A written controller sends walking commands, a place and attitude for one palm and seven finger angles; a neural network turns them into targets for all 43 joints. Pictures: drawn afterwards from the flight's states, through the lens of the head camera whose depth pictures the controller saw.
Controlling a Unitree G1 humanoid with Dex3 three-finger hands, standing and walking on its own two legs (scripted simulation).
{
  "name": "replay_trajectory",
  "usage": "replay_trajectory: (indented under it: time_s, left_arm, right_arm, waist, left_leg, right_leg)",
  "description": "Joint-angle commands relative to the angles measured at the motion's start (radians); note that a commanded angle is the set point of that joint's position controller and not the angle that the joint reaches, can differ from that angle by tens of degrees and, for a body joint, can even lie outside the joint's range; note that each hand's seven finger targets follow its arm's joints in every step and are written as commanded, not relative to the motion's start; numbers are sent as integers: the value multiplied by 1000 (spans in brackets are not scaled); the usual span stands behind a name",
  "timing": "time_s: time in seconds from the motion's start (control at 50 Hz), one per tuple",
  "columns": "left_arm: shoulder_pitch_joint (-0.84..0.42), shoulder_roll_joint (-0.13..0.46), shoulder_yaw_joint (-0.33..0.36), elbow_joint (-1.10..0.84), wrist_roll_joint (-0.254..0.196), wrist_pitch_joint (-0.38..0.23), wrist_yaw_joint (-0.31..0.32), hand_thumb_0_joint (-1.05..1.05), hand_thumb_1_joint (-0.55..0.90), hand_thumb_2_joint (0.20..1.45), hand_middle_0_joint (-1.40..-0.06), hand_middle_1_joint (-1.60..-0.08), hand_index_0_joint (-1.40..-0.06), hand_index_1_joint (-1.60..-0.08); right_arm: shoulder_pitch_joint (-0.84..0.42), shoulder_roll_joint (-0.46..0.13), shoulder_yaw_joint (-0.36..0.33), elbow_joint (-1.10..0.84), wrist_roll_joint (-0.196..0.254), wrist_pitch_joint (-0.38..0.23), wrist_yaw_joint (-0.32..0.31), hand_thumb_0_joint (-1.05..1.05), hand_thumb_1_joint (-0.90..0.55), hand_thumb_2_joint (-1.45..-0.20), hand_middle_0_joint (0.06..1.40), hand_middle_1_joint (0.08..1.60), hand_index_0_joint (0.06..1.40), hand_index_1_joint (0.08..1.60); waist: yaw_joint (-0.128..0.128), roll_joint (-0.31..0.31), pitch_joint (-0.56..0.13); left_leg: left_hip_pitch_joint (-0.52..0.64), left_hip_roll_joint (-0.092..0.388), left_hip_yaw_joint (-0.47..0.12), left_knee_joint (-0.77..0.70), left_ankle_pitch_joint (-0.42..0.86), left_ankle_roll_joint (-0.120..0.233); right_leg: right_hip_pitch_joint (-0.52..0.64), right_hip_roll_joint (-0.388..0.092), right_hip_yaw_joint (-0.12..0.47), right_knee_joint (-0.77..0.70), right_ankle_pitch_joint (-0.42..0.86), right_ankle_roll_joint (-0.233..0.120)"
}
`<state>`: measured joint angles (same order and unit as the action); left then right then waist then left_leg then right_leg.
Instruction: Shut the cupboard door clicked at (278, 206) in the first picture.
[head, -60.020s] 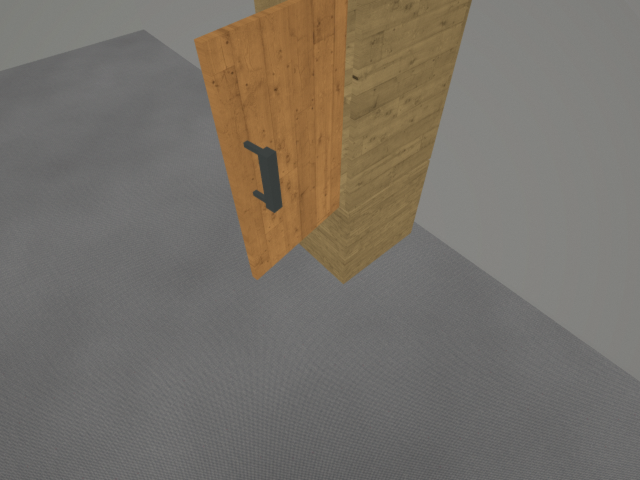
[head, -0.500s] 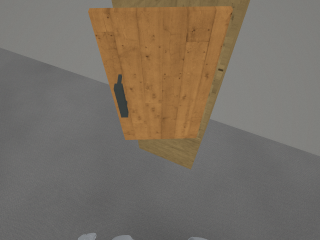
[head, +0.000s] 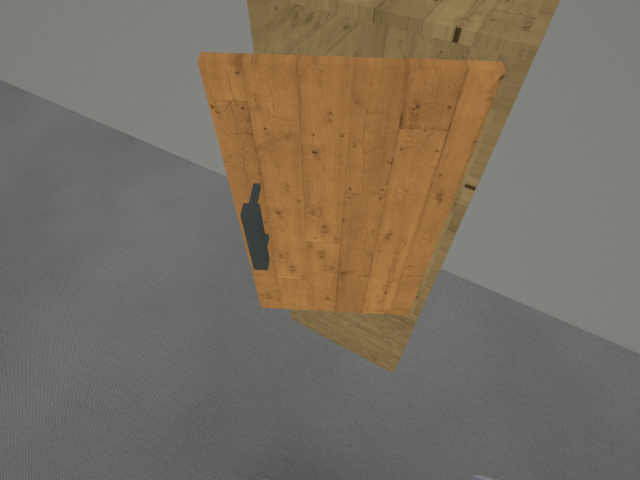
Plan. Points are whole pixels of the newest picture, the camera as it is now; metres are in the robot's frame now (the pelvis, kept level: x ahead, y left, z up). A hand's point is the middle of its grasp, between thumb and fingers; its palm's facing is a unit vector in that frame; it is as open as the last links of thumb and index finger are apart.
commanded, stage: come to a stop and stand still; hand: left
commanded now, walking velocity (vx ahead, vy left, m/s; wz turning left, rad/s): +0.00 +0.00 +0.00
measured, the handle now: (258, 228) +0.47 +0.14 -0.01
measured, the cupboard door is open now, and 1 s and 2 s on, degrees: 26 26 26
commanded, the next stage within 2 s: look again from close up in 1.16 s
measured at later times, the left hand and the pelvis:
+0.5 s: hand out of the picture +0.05 +0.22 -0.16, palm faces -0.04 -0.98 -0.21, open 7.4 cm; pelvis -0.02 +0.04 +0.00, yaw -2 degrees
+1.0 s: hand out of the picture +0.00 +0.23 -0.18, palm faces -0.02 -0.98 -0.17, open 7.4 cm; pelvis +0.00 +0.06 +0.01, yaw -2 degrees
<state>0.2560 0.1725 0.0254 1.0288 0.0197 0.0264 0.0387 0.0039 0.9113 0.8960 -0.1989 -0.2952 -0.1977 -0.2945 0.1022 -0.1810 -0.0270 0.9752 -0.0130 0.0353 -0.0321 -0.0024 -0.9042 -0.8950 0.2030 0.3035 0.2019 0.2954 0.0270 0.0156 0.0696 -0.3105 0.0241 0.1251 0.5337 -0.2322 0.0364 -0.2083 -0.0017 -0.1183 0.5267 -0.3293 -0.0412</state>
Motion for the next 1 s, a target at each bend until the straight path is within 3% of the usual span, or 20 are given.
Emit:
replay_trajectory:
  time_s: [0.0, 0.02, 0.04, 0.06, 0.08, 0.1, 0.14, 0.16, 0.18, 0.2, 0.22, 0.24, 0.28, 0.32, 0.42, 0.6, 0.74, 0.86, 0.98]
  left_arm:
    - [19, 148, 26, -54, 4, -19, 4, 0, 900, 900, -200, -300, -200, -300]
    - [101, 123, 9, -93, 12, -36, 38, 0, 900, 900, -200, -300, -200, -300]
    - [81, 193, 21, -127, 12, -54, 37, 0, 900, 900, -200, -300, -200, -300]
    - [83, 177, 25, -137, 6, -60, 35, 0, 900, 900, -200, -300, -200, -300]
    - [80, 191, 27, -152, 9, -63, 32, 0, 900, 900, -200, -300, -200, -300]
    - [71, 187, 26, -163, 9, -62, 30, 0, 900, 900, -200, -300, -200, -300]
    - [31, 178, 17, -179, 5, -57, 28, 0, 900, 900, -200, -300, -200, -300]
    - [13, 167, 13, -185, 2, -52, 23, 0, 900, 900, -200, -300, -200, -300]
    - [18, 154, 11, -189, -2, -48, 21, 0, 900, 900, -200, -300, -200, -300]
    - [17, 146, 8, -184, -4, -35, 18, 0, 900, 900, -200, -300, -200, -300]
    - [32, 136, 4, -175, -4, -26, 15, 0, 900, 900, -200, -300, -200, -300]
    - [48, 132, 1, -166, -3, -23, 11, 0, 900, 900, -200, -300, -200, -300]
    - [58, 129, -2, -155, -1, -26, 5, 0, 900, 900, -200, -300, -200, -300]
    - [49, 129, -4, -150, -2, -27, 1, 0, 900, 900, -200, -300, -200, -300]
    - [35, 125, -9, -131, -3, -32, -2, 0, 900, 900, -200, -300, -200, -300]
    - [56, 113, -19, -60, -4, -43, -1, 0, 900, 900, -200, -300, -200, -300]
    - [75, 110, -25, -3, -3, -43, 1, 0, 900, 900, -200, -300, -200, -300]
    - [85, 112, -27, 28, -1, -45, 4, 0, 900, 900, -200, -300, -200, -300]
    - [84, 112, -27, 44, -2, -39, 5, 0, 900, 900, -200, -300, -200, -300]
  right_arm:
    - [97, -81, -27, -24, 4, 8, 7, 0, -900, -900, 200, 300, 200, 300]
    - [39, -115, -41, -109, 1, -20, 11, 0, -900, -900, 200, 300, 200, 300]
    - [80, -67, -31, -108, 2, -15, 27, 0, -900, -900, 200, 300, 200, 300]
    - [60, -57, -22, -114, 1, -17, 33, 0, -900, -900, 200, 300, 200, 300]
    - [59, -50, -23, -127, 6, -18, 32, 0, -900, -900, 200, 300, 200, 300]
    - [71, -47, -19, -131, 7, -19, 31, 0, -900, -900, 200, 300, 200, 300]
    - [140, -53, -14, -111, 5, -25, 27, 0, -900, -900, 200, 300, 200, 300]
    - [160, -62, -12, -97, 4, -30, 28, 0, -900, -900, 200, 300, 200, 300]
    - [171, -86, -10, -92, -1, -36, 29, 0, -900, -900, 200, 300, 200, 300]
    - [162, -99, -7, -89, -6, -42, 28, 0, -900, -900, 200, 300, 200, 300]
    - [140, -114, -5, -91, -8, -44, 25, 0, -900, -900, 200, 300, 200, 300]
    - [130, -129, -4, -95, -7, -45, 24, 0, -900, -900, 200, 300, 200, 300]
    - [130, -136, -2, -92, -8, -49, 23, 0, -900, -900, 200, 300, 200, 300]
    - [147, -129, 0, -82, -9, -49, 23, 0, -900, -900, 200, 300, 200, 300]
    - [174, -122, 5, -44, -8, -56, 23, 0, -900, -900, 200, 300, 200, 300]
    - [184, -118, 13, 19, 0, -72, 16, 0, -900, -900, 200, 300, 200, 300]
    - [168, -122, 16, 58, 5, -73, 12, 0, -900, -900, 200, 300, 200, 300]
    - [162, -119, 17, 80, 8, -78, 6, 0, -900, -900, 200, 300, 200, 300]
    - [150, -125, 18, 94, 7, -79, 3, 0, -900, -900, 200, 300, 200, 300]
  waist:
    - [-38, -161, -99]
    - [-10, -121, -87]
    - [-25, -154, -143]
    - [-8, -70, -175]
    - [-14, -74, -157]
    - [-21, -103, -133]
    - [-54, -134, -93]
    - [-56, -97, -55]
    - [-48, -37, -33]
    - [-36, 82, -7]
    - [-19, 125, 17]
    - [-6, 94, 25]
    - [3, 43, 7]
    - [-6, 18, -21]
    - [-19, 7, -34]
    - [-23, -12, -61]
    - [-23, -8, -42]
    - [-21, -21, -50]
    - [-19, -7, -37]
  left_leg:
    - [81, 26, -92, 77, -4, -39]
    - [7, 10, -39, 170, -142, -56]
    - [-86, 12, -87, 245, -152, -25]
    - [-78, 17, -88, 229, -140, -21]
    - [-78, 9, -86, 215, -147, -21]
    - [-58, 1, -82, 182, -142, -21]
    - [46, -1, -79, 54, -50, -17]
    - [90, 14, -90, -6, 17, -11]
    - [84, 55, -141, -29, 94, 5]
    - [24, 93, -225, -94, 89, 34]
    - [-42, 125, -291, -162, 17, 62]
    - [-91, 138, -326, -209, -83, 72]
    - [-115, 119, -315, -227, -164, 64]
    - [-91, 99, -289, -229, -199, 48]
    - [-46, 88, -270, -241, -182, 37]
    - [50, 87, -240, -216, 18, 36]
    - [87, 88, -229, -220, 60, 34]
    - [133, 88, -213, -194, 211, 35]
    - [140, 90, -218, -206, 228, 33]
  right_leg:
    - [-19, -281, 266, -166, 474, -131]
    - [38, -255, 350, -150, 935, -28]
    - [132, -273, 287, -69, 906, -57]
    - [165, -272, 270, -55, 869, -96]
    - [134, -267, 253, -43, 796, -121]
    - [97, -253, 236, -47, 738, -123]
    - [-13, -214, 206, -52, 523, -94]
    - [-72, -182, 179, -53, 374, -63]
    - [-110, -143, 171, -52, 234, -34]
    - [-101, -92, 137, -28, 80, -11]
    - [-70, -51, 107, -15, -18, 7]
    - [-38, -37, 101, -15, -43, 11]
    - [4, -48, 114, -41, -22, 3]
    - [11, -64, 125, -66, -24, 0]
    - [-2, -79, 132, -95, -11, -1]
    - [17, -100, 133, -119, 99, 8]
    - [11, -106, 129, -135, 115, 18]
    - [30, -112, 126, -139, 176, 25]
    - [31, -115, 119, -139, 163, 29]
